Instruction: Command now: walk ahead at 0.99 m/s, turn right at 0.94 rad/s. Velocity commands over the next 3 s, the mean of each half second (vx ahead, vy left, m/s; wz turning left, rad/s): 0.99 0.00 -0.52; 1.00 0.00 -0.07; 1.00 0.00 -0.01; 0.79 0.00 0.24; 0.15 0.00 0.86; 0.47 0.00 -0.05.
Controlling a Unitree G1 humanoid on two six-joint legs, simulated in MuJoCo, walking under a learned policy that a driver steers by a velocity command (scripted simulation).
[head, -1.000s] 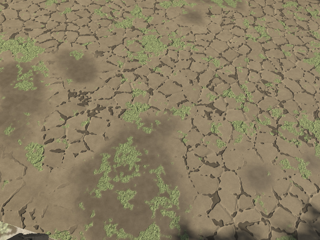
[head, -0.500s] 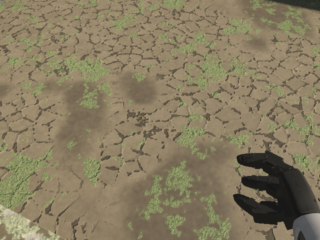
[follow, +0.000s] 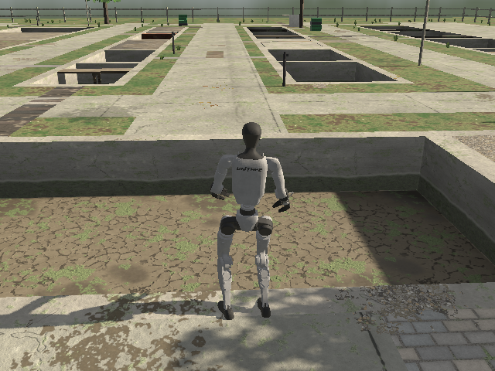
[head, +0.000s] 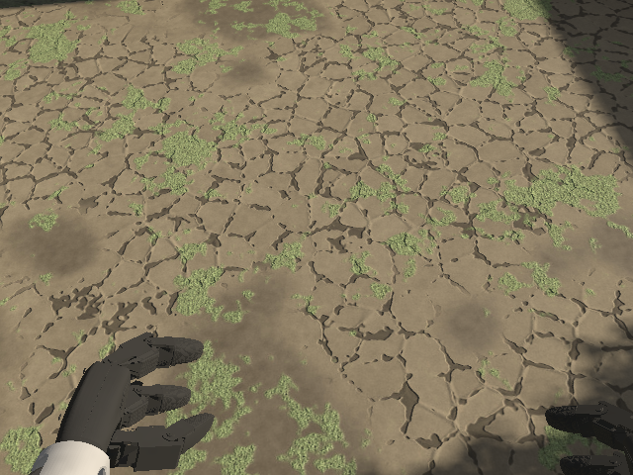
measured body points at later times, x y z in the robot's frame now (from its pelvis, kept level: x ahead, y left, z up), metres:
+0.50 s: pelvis -0.03 +0.01 +0.01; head -0.04 +0.00 +0.46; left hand +0.24 +0.17 -0.01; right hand +0.18 -0.23 -0.02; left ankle -0.03 +0.13 -0.73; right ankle +0.00 -0.12 -0.73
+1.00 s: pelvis -0.02 +0.05 +0.00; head -0.03 +0.05 +0.45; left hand +0.26 +0.20 -0.02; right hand +0.17 -0.20 -0.03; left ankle -0.03 +0.13 -0.73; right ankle +0.00 -0.11 -0.73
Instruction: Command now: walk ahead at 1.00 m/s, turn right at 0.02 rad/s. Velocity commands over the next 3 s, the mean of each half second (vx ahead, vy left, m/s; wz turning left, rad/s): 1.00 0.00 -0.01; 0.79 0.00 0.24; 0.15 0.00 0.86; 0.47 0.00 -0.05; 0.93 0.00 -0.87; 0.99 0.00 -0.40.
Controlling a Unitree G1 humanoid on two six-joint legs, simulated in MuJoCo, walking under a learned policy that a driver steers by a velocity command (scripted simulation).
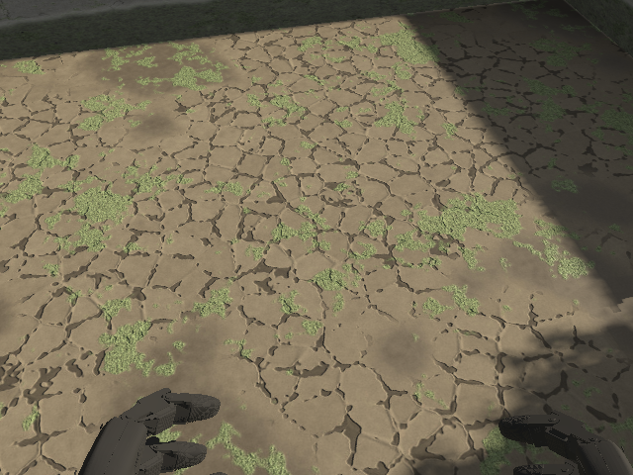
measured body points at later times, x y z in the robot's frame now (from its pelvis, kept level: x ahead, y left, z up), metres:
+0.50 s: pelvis +0.00 +0.00 +0.00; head -0.01 +0.00 +0.45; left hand +0.28 +0.19 +0.01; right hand +0.23 -0.21 -0.03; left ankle -0.03 +0.08 -0.73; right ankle +0.05 -0.14 -0.73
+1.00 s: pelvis +0.01 -0.01 +0.00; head -0.01 +0.00 +0.45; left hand +0.23 +0.23 -0.03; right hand +0.20 -0.24 -0.07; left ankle -0.03 +0.08 -0.73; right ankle +0.05 -0.14 -0.73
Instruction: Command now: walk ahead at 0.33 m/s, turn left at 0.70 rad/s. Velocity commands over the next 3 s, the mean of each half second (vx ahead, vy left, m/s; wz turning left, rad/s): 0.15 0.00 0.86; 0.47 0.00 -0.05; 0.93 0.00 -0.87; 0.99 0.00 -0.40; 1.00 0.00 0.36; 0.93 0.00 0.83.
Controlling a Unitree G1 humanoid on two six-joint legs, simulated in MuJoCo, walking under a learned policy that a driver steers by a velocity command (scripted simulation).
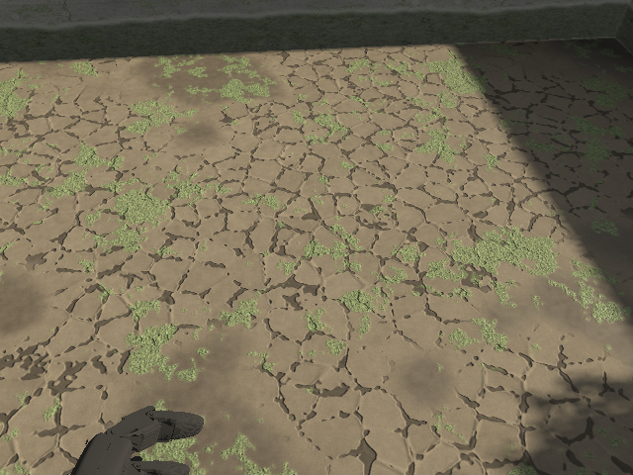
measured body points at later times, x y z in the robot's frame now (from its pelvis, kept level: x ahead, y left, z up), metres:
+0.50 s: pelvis -0.03 +0.01 -0.01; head +0.00 +0.07 +0.44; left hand +0.04 +0.34 -0.13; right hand +0.17 -0.21 -0.08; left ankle -0.04 +0.12 -0.73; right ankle -0.01 -0.16 -0.63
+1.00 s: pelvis -0.01 +0.01 +0.00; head +0.00 +0.00 +0.45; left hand +0.11 +0.29 -0.05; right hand +0.29 -0.08 -0.01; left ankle -0.04 +0.12 -0.73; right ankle +0.00 -0.11 -0.73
